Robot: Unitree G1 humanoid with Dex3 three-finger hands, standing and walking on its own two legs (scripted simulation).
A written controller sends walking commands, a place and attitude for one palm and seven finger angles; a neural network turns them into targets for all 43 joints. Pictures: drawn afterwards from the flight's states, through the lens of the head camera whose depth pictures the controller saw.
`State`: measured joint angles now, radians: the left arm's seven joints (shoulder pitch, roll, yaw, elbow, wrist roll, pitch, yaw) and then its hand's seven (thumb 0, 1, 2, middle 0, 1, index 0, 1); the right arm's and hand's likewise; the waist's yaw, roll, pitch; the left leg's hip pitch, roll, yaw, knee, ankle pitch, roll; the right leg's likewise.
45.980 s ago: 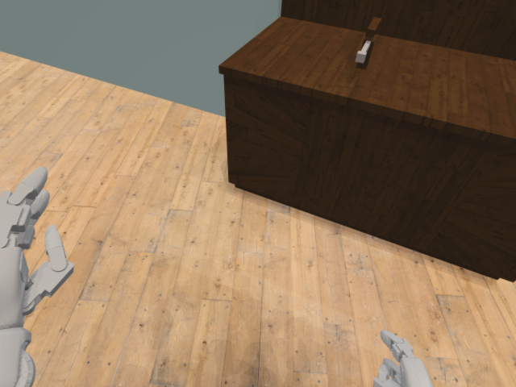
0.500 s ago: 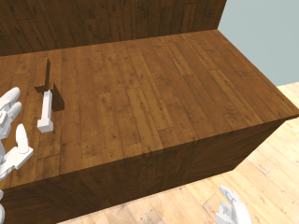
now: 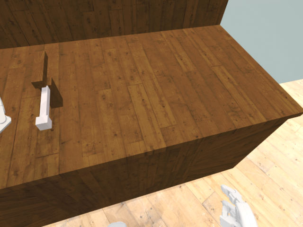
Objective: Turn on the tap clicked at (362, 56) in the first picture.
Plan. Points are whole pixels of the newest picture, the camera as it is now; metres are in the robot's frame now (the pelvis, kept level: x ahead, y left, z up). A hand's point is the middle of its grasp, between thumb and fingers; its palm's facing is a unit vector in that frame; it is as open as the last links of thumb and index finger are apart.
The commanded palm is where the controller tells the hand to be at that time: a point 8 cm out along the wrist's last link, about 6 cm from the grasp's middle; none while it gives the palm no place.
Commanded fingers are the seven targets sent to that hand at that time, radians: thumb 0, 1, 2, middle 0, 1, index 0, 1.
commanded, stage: come to a stop and stand still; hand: left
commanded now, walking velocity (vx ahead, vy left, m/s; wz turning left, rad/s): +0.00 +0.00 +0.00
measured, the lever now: (44, 122) +0.34 +0.32 +0.06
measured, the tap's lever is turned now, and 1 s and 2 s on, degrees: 0 0 0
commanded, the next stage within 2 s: look again from close up in 0.76 s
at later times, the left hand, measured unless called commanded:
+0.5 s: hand out of the picture +0.22 +0.33 +0.17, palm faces +0.38 -0.84 -0.38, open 7.4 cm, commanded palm +0.16 +0.36 +0.19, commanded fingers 0.00 0.90 0.90 -0.20 -0.30 -0.20 -0.30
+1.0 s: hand out of the picture +0.21 +0.32 +0.17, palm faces +0.34 -0.85 -0.40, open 7.4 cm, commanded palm +0.15 +0.36 +0.19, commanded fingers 0.00 0.90 0.90 -0.20 -0.30 -0.20 -0.30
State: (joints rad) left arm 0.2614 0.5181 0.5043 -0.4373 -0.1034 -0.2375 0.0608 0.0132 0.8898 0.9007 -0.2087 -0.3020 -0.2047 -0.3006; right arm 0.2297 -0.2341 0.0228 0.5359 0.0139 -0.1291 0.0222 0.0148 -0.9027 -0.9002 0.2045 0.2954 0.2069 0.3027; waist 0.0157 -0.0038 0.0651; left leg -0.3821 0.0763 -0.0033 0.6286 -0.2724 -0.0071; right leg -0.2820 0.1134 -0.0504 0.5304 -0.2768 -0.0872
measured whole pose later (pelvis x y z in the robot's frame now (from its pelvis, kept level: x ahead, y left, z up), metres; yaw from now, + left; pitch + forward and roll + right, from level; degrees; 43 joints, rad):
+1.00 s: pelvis -0.01 +0.08 +0.01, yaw +0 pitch -1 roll -2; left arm 0.45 0.38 0.35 -0.47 -0.03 -0.19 0.09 0.01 0.89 0.90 -0.21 -0.30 -0.21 -0.30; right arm 0.22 -0.21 0.04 0.56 0.01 -0.10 -0.03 0.02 -0.90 -0.90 0.20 0.30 0.21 0.30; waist 0.00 -0.01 0.04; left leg -0.27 -0.04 0.06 0.45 -0.17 0.08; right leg -0.19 0.00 0.00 0.39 -0.19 0.03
